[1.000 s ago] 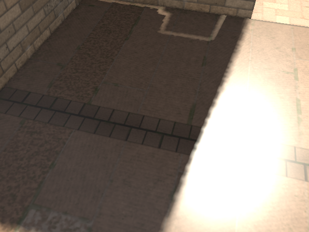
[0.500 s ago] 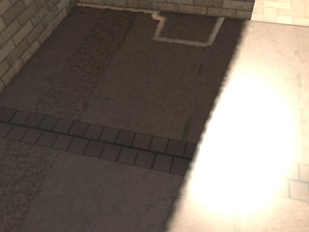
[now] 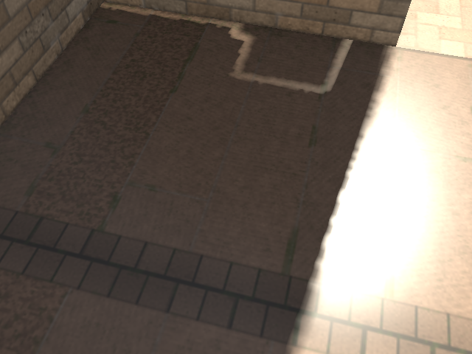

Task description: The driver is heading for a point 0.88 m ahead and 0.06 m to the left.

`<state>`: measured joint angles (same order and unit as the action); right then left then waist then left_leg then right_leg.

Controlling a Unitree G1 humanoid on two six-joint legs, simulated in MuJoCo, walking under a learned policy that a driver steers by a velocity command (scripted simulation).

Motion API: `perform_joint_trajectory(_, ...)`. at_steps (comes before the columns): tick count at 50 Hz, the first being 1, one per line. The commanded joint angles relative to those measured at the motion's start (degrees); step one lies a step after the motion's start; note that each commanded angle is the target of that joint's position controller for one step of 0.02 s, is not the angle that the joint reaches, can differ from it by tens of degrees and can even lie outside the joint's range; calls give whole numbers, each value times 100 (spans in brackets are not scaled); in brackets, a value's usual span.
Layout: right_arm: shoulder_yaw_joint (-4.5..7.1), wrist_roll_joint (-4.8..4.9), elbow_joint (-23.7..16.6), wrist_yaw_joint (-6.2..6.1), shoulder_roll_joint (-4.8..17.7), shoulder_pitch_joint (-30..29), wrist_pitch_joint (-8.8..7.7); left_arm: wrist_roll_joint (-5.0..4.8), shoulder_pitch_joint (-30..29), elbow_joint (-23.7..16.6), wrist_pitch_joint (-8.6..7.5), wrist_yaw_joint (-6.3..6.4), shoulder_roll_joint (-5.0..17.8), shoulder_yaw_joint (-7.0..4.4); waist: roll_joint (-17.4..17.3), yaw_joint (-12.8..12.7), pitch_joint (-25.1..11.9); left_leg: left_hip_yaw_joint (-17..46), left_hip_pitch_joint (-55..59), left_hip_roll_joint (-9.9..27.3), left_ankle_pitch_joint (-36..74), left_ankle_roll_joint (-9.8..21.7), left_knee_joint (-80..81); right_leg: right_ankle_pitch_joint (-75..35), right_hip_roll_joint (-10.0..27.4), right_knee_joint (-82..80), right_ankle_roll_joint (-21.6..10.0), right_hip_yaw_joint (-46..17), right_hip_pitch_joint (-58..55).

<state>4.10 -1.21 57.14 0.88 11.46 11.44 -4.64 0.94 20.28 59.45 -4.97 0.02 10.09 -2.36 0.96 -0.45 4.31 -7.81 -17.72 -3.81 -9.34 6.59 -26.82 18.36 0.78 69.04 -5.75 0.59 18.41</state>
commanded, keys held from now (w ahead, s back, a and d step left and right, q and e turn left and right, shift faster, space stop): w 0.46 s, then no key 0.14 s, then q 0.40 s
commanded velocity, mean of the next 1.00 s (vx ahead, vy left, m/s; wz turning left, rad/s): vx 0.33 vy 0.00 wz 0.13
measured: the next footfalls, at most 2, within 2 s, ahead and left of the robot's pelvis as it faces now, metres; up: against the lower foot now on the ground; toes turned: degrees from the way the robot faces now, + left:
right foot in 0.44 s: +0.42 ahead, -0.11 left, +0.00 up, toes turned -4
left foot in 0.96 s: +0.51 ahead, +0.06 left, +0.00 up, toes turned +13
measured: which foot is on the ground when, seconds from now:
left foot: down 0.00-0.46, up 0.48-0.94, down 0.96-1.00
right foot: up 0.00-0.42, down 0.44-0.96, up 0.98-1.00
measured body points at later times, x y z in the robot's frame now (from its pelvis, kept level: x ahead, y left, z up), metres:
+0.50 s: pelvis +0.29 -0.04 -0.01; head +0.32 -0.05 +0.44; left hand +0.44 +0.19 -0.13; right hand +0.22 -0.27 -0.16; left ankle +0.10 +0.06 -0.66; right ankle +0.38 -0.10 -0.73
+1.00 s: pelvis +0.43 -0.02 -0.01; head +0.46 +0.00 +0.44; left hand +0.42 +0.23 -0.16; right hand +0.57 -0.24 -0.14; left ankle +0.47 +0.05 -0.73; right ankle +0.38 -0.11 -0.70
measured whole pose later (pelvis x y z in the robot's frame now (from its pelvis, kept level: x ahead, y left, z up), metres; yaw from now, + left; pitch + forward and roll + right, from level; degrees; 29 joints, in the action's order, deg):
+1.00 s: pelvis +0.43 -0.02 -0.01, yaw +10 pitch +0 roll -1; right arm 3.2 -1.2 51.6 -0.3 9.8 9.6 -1.5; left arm 0.8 15.4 55.6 -1.4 2.8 11.8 -3.3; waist 1.4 0.3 4.0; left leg -4.5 -21.3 -1.8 -13.1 6.0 -35.3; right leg 27.9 1.3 48.0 -2.0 11.0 15.2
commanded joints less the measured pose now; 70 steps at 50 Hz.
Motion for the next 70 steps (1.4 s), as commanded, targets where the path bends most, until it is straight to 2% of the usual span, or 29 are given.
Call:
perform_joint_trajectory(1, -49, 34, 85, -63, 122, 692, -145, 116, 511, -180, 99, -76, 143, -65, -218, -134, -261, 1974, 825, 1682, 580, 603, 1792, -324, 456, -148, 66, -262, 917)
perform_joint_trajectory(5, -37, 61, 206, -91, 427, 1160, -214, 132, -254, -471, 255, -152, 224, -84, -307, -125, 13, 1440, 873, 1501, 1020, 560, 2039, -838, 585, -809, 264, -11, 1563)
perform_joint_trajectory(11, -120, 68, 302, -94, 380, 1794, -196, 26, -1707, -963, 240, -191, 231, -26, -437, 236, 208, 980, 1425, 1294, 2030, 344, 2040, -1867, 450, -2555, 406, 351, 1910)
perform_joint_trajectory(16, -127, 5, 451, -161, 437, 2157, -181, 14, -2356, -1208, 172, -178, 279, -5, -524, 393, 282, 898, 2327, 1525, 2756, 425, 1739, -1741, 228, -3417, 190, 494, 1897)
perform_joint_trajectory(19, -89, -29, 442, -212, 576, 1913, -170, 23, -1992, -1165, 98, -128, 409, -72, -582, 91, 82, 769, 2607, 1647, 4356, 356, 1049, -1093, -61, -3756, -94, 592, 1160)
perform_joint_trajectory(21, -59, -18, 419, -212, 677, 1700, -124, 53, -546, -687, 21, -38, 599, -206, -489, -529, -657, 577, 2414, 1456, 4979, 195, -578, -1160, -381, -4256, -328, 696, -476)
perform_joint_trajectory(22, -97, 45, 313, -193, 572, 1645, -124, 185, 428, -424, -26, 19, 902, -318, -278, -873, -1239, 474, 1350, 1249, 3550, 108, -1955, -1029, 300, -4287, -555, -3, -1979)
perform_joint_trajectory(23, -216, 289, 149, -118, -37, 2238, -115, 318, 1032, -386, -25, 31, 1554, -484, 932, -691, -2092, 170, -709, 304, -33, -163, -4335, -589, 2157, -4571, -1327, -2749, -3765)
perform_joint_trajectory(24, -91, 207, 228, -123, 357, 2170, -96, 92, 617, -393, 68, -32, 1415, -468, 610, -544, -2088, 909, -1422, -7, -1905, -137, -5153, -1033, 2373, -5287, -1532, -3913, -3496)
perform_joint_trajectory(25, -56, 129, 73, -139, 426, 1629, -74, -28, -115, -500, 68, -44, 1116, -369, 252, -242, -1087, 1063, -1654, 373, -1459, -136, -5128, -1549, 2174, -5305, -1320, -2804, -2534)
perform_joint_trajectory(26, -76, 78, 27, -142, 328, 1361, -94, -36, -463, -539, 11, -70, 707, -251, -39, -119, -593, 1051, -1481, 540, -1150, -174, -4801, -2664, 1934, -5412, -1137, -2040, -1752)
perform_joint_trajectory(28, -73, -56, 109, -138, 130, 1460, 38, -47, -481, -383, -70, -25, 272, -102, 28, 195, -326, 994, -871, 737, -1046, -285, -4158, -4106, 1401, -5491, -731, -880, -928)
perform_joint_trajectory(29, -75, -80, 154, -116, 37, 1553, 117, -28, -384, -310, -104, -8, 223, -60, 124, 273, -361, 942, -623, 701, -999, -328, -3956, -4589, 1297, -5482, -628, -600, -759)
perform_joint_trajectory(33, -68, -32, 128, -106, 16, 1364, 308, 22, -178, -241, -170, 42, 610, -66, 303, 417, -460, 811, -675, 526, -500, -426, -3277, -5585, 1145, -5434, -526, 122, -752)
perform_joint_trajectory(37, -125, -7, -259, -88, 58, 383, 338, -24, -134, -308, -67, 158, 634, -29, 515, 224, -399, 540, -790, 581, 193, -413, -2129, -5291, 1068, -5336, -378, 579, -929)
perform_joint_trajectory(40, -148, -17, -439, -83, 81, 78, 354, -16, 123, -269, 31, 236, 718, -68, 482, 69, -466, 390, -772, 560, 156, -371, -1695, -5041, 1242, -5106, -471, 641, -1296)
perform_joint_trajectory(45, -84, -37, -634, -89, 170, 11, 369, 15, 164, -302, 228, 317, 876, -200, 439, -12, -321, 259, -725, 479, -809, -154, -1093, -4580, 1610, -4364, -537, 495, -1640)
perform_joint_trajectory(47, -31, -38, -606, -104, 201, 392, 303, 1, 84, -343, 286, 324, 957, -264, 141, 222, -510, 306, -32, 398, -234, 26, -239, -4368, 1488, -3360, -264, 671, -1457)
perform_joint_trajectory(48, 91, -62, -576, -149, 616, 749, 235, 2, 174, -451, 289, 309, 954, -281, -549, 333, -874, 1145, 761, 901, 1618, 306, 91, -3370, 1094, -2156, 94, 977, -888)
perform_joint_trajectory(49, 285, -31, -692, -191, 1328, 922, 234, -73, 152, -783, 324, 278, 560, -200, -1675, 329, -1134, 3214, 1746, 2515, 4672, 1377, 279, 902, -100, -419, 497, 1231, 798)
perform_joint_trajectory(50, 296, 134, -588, -163, 1275, 1207, 317, 8, -114, -867, 446, 280, 599, -194, -1166, 460, -1484, 3564, 1617, 2757, 4525, 1866, 504, 2120, -237, 220, 561, 200, 1036)
perform_joint_trajectory(52, 221, 78, -703, -200, 927, 574, 442, -10, -563, -976, 491, 255, 575, -200, -420, 244, -556, 2813, 811, 2118, 2873, 1480, 787, 1294, 45, 247, 634, -120, 1418)
perform_joint_trajectory(53, 176, 76, -792, -230, 782, 287, 494, 11, -643, -1012, 483, 261, 668, -233, -366, 114, -392, 2559, 617, 1792, 2353, 1179, 886, 920, 126, -89, 650, -160, 1410)
perform_joint_trajectory(55, 144, 56, -926, -227, 688, 73, 514, 105, -474, -997, 563, 233, 699, -252, -457, -11, -609, 2286, 554, 1451, 2265, 975, 886, 566, 49, -336, 688, -123, 1169)
perform_joint_trajectory(58, 216, 38, -954, -174, 947, 246, 462, 49, -525, -1119, 665, 225, 593, -221, -418, 13, -845, 2381, 714, 1353, 1966, 893, 903, 498, -4, -821, 771, -173, 1131)
perform_joint_trajectory(61, 206, 2, -989, -172, 959, 317, 491, 26, -663, -1207, 728, 235, 635, -208, -669, 120, -877, 2517, 740, 1330, 870, 824, 1108, 492, 10, -1325, 798, -178, 1065)
perform_joint_trajectory(64, 204, -24, -975, -149, 992, 403, 538, 79, -831, -1344, 688, 126, 694, -187, -936, 211, -855, 2887, 558, 1271, -1844, 806, 1680, 590, -13, -1860, 776, -59, 798)
perform_joint_trajectory(67, 205, -44, -961, -115, 1048, 367, 548, 73, -719, -1348, 581, 47, 679, -156, -850, 166, -709, 2982, 288, 1304, -2400, 733, 1829, 835, -131, -2499, 638, 88, 246)
perform_joint_trajectory(70, 201, 27, -949, -105, 1020, 157, 571, 27, -7, -1109, 468, 61, 561, -116, -710, -182, -488, 2783, -432, 1122, -2679, 528, 1713, 546, -308, -3941, 277, 338, -1020)
Keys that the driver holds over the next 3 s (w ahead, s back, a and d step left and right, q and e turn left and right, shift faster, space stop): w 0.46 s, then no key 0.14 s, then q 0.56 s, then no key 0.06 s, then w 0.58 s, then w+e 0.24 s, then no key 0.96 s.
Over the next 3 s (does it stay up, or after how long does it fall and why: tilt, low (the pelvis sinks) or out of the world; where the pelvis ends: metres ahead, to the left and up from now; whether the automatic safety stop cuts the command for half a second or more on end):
stays up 0.81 0.16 0.01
